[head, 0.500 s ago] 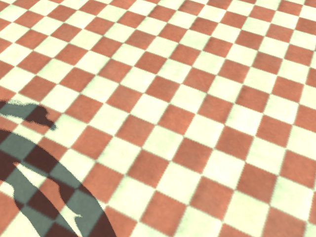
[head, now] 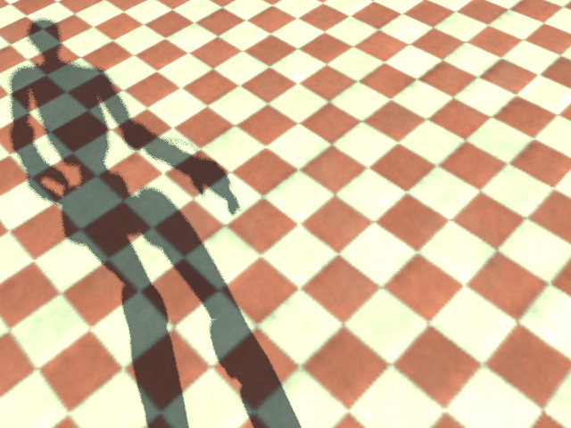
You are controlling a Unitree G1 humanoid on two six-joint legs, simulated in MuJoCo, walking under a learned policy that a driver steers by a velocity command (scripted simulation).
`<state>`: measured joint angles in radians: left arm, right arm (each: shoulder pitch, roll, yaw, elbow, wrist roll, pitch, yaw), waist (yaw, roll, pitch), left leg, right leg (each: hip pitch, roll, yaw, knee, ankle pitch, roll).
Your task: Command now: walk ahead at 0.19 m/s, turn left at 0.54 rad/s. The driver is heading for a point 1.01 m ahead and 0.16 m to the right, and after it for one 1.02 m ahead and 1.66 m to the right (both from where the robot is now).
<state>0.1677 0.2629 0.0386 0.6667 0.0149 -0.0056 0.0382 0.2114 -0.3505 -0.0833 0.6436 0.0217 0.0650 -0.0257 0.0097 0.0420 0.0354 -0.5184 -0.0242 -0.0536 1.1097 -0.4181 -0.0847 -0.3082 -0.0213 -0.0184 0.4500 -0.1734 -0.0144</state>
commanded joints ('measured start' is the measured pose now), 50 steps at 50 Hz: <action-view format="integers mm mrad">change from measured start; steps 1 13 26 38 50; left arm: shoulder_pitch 46 -60 -149 159 137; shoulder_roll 182 166 41 198 199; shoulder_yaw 57 43 12 74 71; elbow -38 -53 -59 -40 -9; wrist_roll -9 -52 -36 -38 -40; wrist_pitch -7 -64 -54 -60 -51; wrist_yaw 11 -60 -98 -74 -28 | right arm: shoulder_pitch -54 239 168 35 -187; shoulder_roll -39 -145 -75 -77 -1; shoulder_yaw -5 -29 -13 15 32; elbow -107 3 84 -19 -67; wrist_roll -3 -30 -22 12 -29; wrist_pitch -23 -111 -153 -212 -178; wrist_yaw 14 25 4 20 24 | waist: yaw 46 -122 -97 67 63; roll -230 122 28 -41 -108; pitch -99 19 110 -154 -20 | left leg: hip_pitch -87 593 497 -237 16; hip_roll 48 425 275 94 52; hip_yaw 33 -481 163 -56 10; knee -117 -938 -1001 202 -492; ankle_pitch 16 -208 463 24 516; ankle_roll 4 371 230 105 -2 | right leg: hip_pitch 201 -578 -405 440 4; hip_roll -236 -48 -40 -222 -40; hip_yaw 229 84 12 580 293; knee -226 585 242 -168 -207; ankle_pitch -180 -348 232 -87 90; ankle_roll -190 -2 16 -308 -214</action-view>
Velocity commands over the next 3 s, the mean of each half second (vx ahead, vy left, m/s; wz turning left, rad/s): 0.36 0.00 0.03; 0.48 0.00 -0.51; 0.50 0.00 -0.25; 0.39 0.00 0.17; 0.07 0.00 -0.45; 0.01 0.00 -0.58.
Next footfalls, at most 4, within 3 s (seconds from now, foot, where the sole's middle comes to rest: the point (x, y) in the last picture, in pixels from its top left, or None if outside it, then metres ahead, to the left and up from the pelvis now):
0.20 left None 0.05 0.14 -0.78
0.66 right None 0.39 -0.11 -0.78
1.16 left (315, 329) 0.71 0.01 -0.78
1.64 right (442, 289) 0.82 -0.33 -0.78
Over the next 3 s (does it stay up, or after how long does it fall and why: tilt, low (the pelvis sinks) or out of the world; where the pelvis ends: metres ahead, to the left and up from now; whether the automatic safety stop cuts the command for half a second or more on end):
stays up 0.93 -0.25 -0.01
